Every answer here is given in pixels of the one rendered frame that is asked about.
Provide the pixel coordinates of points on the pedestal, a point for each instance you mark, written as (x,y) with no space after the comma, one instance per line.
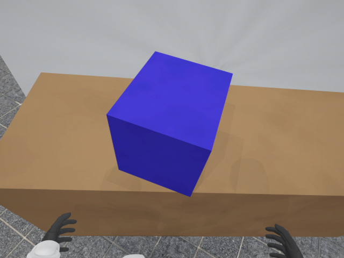
(277,158)

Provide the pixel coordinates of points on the robot left hand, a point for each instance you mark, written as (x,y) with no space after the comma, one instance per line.
(56,230)

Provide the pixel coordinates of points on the robot right hand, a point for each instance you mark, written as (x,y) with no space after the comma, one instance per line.
(288,247)

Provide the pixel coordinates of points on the carton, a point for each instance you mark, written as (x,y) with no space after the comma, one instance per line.
(164,124)

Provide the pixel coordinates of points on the left robot forearm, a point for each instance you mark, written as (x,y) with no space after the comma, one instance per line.
(45,249)

